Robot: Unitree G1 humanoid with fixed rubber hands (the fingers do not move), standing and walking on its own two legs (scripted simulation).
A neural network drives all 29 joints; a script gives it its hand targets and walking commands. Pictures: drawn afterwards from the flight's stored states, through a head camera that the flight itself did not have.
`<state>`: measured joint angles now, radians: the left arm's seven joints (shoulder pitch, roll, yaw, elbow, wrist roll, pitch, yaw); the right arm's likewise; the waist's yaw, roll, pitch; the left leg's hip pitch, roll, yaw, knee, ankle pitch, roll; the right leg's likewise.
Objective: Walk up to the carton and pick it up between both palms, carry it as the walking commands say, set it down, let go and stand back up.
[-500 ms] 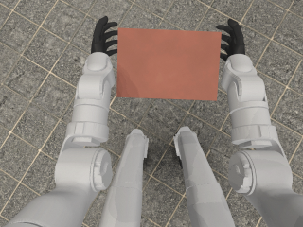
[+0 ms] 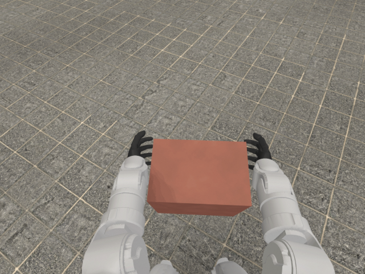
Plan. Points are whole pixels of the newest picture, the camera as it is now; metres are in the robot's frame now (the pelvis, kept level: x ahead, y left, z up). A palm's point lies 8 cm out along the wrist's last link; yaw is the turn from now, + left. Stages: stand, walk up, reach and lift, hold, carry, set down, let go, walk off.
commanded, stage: reach and lift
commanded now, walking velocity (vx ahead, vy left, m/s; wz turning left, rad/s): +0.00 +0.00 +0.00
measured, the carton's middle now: (197, 181) +0.34 -0.01 -0.08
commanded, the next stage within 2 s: hold in 1.74 s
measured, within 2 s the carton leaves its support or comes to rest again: neither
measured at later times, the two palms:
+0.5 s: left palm (129, 158) +0.35 +0.14 +0.05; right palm (270, 160) +0.33 -0.16 +0.06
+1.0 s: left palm (115, 155) +0.33 +0.15 +0.10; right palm (269, 148) +0.33 -0.14 +0.10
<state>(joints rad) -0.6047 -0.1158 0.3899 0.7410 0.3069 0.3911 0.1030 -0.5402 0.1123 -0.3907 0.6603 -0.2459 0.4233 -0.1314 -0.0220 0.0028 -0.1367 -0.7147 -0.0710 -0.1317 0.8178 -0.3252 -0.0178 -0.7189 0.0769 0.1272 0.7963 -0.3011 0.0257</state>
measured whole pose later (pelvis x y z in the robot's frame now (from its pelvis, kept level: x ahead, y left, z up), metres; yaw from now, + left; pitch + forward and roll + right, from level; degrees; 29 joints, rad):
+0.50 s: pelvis +0.05 +0.01 +0.04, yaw +0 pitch +3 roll +0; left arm -0.27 -0.15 0.22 0.47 0.22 0.54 0.14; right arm -0.24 0.15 -0.25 0.41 -0.20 0.55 -0.13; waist -0.05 0.00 -0.14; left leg -0.27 -0.06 -0.13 0.48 -0.25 0.01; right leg -0.27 0.04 0.14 0.45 -0.23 0.02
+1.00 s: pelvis +0.03 +0.00 +0.04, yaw +1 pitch -7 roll +0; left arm -0.38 -0.14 0.27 0.51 0.28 0.72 0.12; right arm -0.36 0.15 -0.28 0.46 -0.27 0.72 -0.10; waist 0.00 0.00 -0.08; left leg -0.06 -0.05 -0.14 0.40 -0.22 0.00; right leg -0.07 0.04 0.12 0.40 -0.21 0.01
